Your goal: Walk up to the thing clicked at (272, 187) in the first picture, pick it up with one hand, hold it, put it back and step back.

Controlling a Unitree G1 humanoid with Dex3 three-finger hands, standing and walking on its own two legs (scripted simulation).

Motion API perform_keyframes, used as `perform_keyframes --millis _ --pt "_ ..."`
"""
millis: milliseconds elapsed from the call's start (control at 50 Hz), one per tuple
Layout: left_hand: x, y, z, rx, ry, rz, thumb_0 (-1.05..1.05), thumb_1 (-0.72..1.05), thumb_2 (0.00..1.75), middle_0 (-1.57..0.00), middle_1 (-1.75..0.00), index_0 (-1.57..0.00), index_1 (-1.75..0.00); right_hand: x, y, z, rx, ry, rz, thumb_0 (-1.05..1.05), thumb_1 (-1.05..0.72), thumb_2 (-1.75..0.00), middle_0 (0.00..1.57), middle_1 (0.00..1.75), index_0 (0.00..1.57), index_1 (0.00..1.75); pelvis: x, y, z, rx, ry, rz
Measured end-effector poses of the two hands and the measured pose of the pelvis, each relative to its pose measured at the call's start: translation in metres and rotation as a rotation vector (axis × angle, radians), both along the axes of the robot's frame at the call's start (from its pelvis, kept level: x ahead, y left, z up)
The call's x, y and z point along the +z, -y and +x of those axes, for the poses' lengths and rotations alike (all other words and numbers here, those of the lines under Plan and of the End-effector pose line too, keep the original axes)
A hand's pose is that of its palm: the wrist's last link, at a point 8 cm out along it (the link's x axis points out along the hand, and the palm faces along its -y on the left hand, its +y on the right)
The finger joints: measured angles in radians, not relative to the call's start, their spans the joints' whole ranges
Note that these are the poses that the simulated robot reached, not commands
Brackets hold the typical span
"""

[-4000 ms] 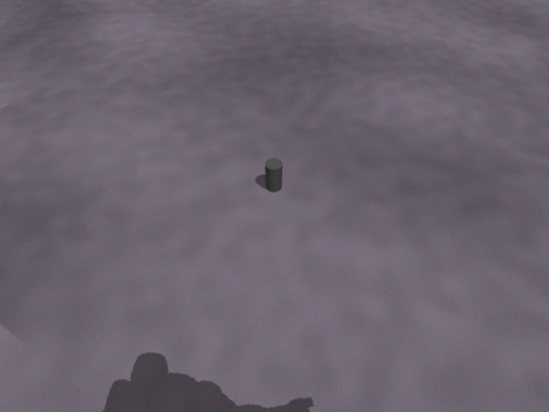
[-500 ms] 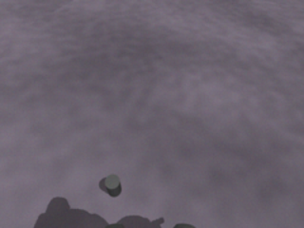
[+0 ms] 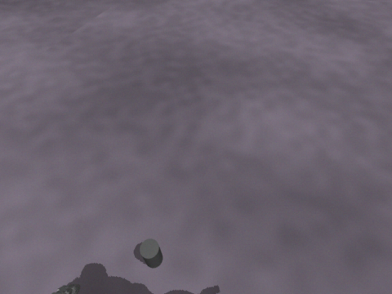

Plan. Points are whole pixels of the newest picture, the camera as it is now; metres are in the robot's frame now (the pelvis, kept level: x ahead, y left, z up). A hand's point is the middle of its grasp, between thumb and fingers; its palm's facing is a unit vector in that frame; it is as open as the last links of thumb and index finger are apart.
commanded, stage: walk up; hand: left
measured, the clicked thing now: (151, 253) +0.39 +0.22 -0.69
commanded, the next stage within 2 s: stand in 0.84 s
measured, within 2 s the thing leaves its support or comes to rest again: neither
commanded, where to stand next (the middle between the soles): +0.04 +0.00 m, yaw +1 degrees
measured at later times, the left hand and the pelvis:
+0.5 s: hand out of the picture +0.09 +0.25 -0.15, palm faces +0.00 -0.95 -0.32, open 7.4 cm; pelvis +0.01 +0.00 +0.01, yaw +0 degrees
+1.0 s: hand out of the picture +0.10 +0.26 -0.14, palm faces +0.01 -0.94 -0.34, open 7.4 cm; pelvis +0.02 +0.00 +0.01, yaw +1 degrees
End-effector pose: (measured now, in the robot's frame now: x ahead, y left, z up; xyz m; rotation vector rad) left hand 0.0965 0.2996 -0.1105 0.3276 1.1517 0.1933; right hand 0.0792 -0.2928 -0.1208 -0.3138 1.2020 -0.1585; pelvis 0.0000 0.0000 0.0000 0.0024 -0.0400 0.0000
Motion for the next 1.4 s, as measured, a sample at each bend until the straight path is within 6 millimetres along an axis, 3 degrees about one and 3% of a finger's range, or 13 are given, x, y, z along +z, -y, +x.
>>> perform_keyframes --millis 220,640,980,1400 --pt "0.004 0.005 0.010 0.017 -0.010 -0.021 0.00 0.91 0.90 -0.20 -0.30 -0.20 -0.30 0.013 0.011 0.002 -0.026 -0.018 -0.031 0.00 -0.91 -0.89 0.21 0.30 0.20 0.30 0.009 0.002 0.006 0.004 0.003 -0.004" --pt "0.000 0.000 -0.020 0.065 -0.101 -0.023 0.00 0.91 0.90 -0.20 -0.30 -0.20 -0.30 0.012 -0.001 0.008 -0.021 -0.037 -0.013 0.00 -0.91 -0.89 0.21 0.30 0.20 0.30 0.012 -0.002 0.013 0.009 -0.006 -0.008" --pt "0.004 -0.001 -0.009 0.051 -0.060 -0.015 0.00 0.91 0.90 -0.20 -0.30 -0.20 -0.30 0.014 -0.003 0.023 -0.010 0.000 -0.012 0.00 -0.91 -0.89 0.21 0.30 0.20 0.30 0.013 -0.003 0.016 0.013 -0.001 -0.004" --pt "0.004 0.004 -0.016 0.042 -0.080 -0.008 0.00 0.91 0.90 -0.20 -0.30 -0.20 -0.30 0.012 0.006 0.010 -0.019 -0.035 -0.012 0.00 -0.91 -0.89 0.21 0.30 0.20 0.30 0.013 0.003 0.016 0.015 0.001 -0.004"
